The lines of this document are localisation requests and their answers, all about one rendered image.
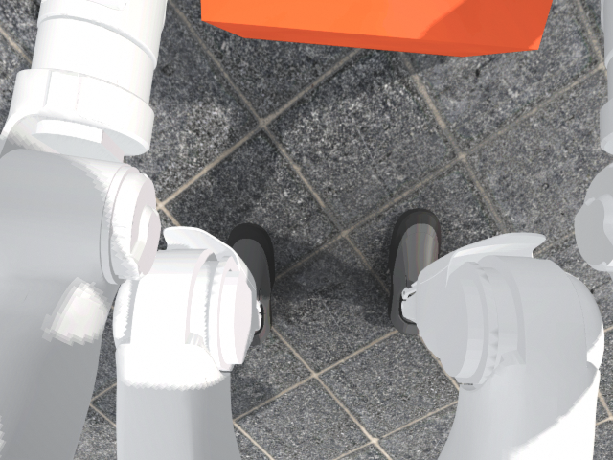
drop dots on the robot left foot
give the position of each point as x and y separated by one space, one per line
253 244

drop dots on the carton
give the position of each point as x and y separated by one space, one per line
457 28

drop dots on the robot left upper arm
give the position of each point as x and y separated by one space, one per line
72 230

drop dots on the robot right upper arm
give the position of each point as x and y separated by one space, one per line
594 223

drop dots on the robot right thigh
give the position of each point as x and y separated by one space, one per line
513 327

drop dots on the left robot forearm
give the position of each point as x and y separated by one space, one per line
88 90

